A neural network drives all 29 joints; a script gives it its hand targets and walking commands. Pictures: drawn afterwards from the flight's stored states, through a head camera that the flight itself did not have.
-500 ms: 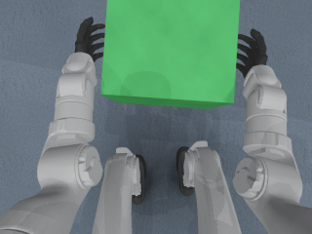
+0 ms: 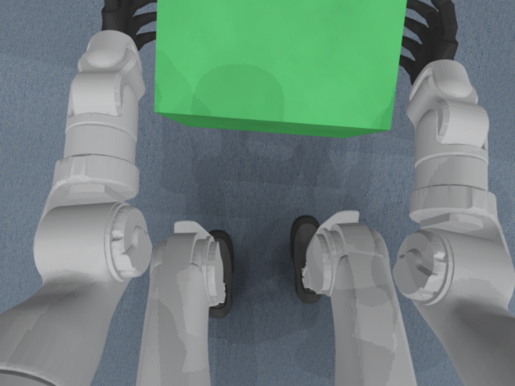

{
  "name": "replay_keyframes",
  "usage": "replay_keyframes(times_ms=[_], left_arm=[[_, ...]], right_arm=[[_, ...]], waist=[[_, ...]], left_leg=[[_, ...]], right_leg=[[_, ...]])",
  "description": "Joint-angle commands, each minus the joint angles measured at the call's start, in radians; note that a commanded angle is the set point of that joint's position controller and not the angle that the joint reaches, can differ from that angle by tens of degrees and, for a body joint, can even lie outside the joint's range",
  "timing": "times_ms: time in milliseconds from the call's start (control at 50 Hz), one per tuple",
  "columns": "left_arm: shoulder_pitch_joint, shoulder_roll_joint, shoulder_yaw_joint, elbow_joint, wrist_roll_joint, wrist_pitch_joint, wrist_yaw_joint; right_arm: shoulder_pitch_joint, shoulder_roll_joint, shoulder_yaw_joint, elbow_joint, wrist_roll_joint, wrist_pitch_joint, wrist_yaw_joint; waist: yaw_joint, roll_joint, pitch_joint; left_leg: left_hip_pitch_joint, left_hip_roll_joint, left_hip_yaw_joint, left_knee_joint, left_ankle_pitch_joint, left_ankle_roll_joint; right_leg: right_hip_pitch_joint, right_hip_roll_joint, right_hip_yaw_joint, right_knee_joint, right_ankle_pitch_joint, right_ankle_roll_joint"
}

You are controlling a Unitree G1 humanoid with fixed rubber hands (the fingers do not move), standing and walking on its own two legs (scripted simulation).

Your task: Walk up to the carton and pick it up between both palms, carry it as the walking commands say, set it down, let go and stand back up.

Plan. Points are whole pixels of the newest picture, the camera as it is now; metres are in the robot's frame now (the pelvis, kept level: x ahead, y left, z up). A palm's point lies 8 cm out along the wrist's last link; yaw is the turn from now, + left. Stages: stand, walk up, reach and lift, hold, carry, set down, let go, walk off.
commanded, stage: set down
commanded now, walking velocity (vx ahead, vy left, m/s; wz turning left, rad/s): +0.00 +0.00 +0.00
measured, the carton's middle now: (275, 40) +0.57 -0.04 -0.21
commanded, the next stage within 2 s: none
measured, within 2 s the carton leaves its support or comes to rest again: rests again in 1.02 s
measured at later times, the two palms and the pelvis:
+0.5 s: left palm (148, 48) +0.57 +0.15 -0.21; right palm (398, 67) +0.53 -0.22 -0.21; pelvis +0.00 +0.00 -0.06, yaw -1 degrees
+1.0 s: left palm (153, 53) +0.57 +0.16 -0.24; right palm (389, 70) +0.53 -0.22 -0.24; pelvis +0.00 +0.00 -0.08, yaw +0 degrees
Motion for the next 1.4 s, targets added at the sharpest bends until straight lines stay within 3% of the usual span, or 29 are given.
replay_keyframes(times_ms=[0,400,580,760,920,1380], left_arm=[[-0.566,-0.887,-0.416,-0.077,-0.156,-0.034,-0.284],[-0.696,-0.792,-0.475,-0.043,-0.243,-0.100,-0.227],[-0.744,-0.742,-0.489,-0.020,-0.276,-0.134,-0.207],[-0.806,-0.726,-0.527,-0.053,-0.321,-0.156,-0.190],[-0.803,-0.717,-0.497,0.018,-0.314,-0.164,-0.202],[-0.752,-0.674,-0.440,0.132,-0.261,-0.152,-0.234]], right_arm=[[-0.695,0.792,0.507,-0.080,0.171,-0.039,0.280],[-0.810,0.681,0.530,-0.029,0.246,-0.109,0.244],[-0.816,0.659,0.517,0.046,0.274,-0.138,0.241],[-0.863,0.660,0.545,0.033,0.326,-0.165,0.225],[-0.863,0.643,0.517,0.091,0.303,-0.172,0.224],[-0.870,0.597,0.473,0.204,0.305,-0.177,0.240]], waist=[[-0.032,0.026,-1.161],[-0.045,0.044,-1.110],[-0.044,0.056,-1.008],[-0.043,0.067,-1.079],[-0.050,0.058,-0.933],[-0.035,0.049,-0.660]], left_leg=[[0.510,-0.089,-0.003,-0.137,0.240,-0.018],[0.535,-0.069,-0.022,0.042,0.307,-0.013],[0.523,-0.062,-0.032,0.101,0.325,-0.008],[0.582,-0.059,-0.028,0.142,0.360,-0.003],[0.503,-0.056,-0.029,0.144,0.283,0.001],[0.407,-0.034,-0.053,0.165,0.168,0.017]], right_leg=[[0.717,0.102,-0.007,-0.078,0.292,0.036],[0.646,0.090,-0.006,0.103,0.337,0.027],[0.589,0.083,0.001,0.170,0.345,0.022],[0.621,0.082,0.000,0.206,0.380,0.020],[0.575,0.076,0.003,0.206,0.311,0.021],[0.472,0.064,0.012,0.232,0.184,0.015]])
